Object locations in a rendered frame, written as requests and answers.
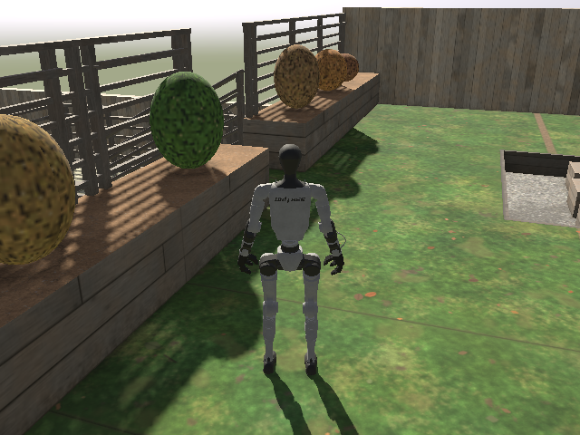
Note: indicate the robot left upper arm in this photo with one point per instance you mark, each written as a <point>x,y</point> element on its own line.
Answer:
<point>257,205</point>

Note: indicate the robot left hand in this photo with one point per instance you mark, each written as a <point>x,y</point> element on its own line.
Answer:
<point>242,260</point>

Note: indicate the robot right hand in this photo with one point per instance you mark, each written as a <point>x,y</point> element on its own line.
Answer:
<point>337,260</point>

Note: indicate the robot right forearm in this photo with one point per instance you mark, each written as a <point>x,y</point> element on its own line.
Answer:
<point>332,241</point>

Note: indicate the left robot shin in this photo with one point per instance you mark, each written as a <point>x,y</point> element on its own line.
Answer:
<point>269,331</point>

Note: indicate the robot head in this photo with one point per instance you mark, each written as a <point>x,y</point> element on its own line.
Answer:
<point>290,156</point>

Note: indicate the robot right upper arm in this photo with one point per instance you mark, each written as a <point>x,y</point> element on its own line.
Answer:
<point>322,204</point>

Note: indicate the robot left forearm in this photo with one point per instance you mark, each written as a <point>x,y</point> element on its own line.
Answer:
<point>247,242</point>

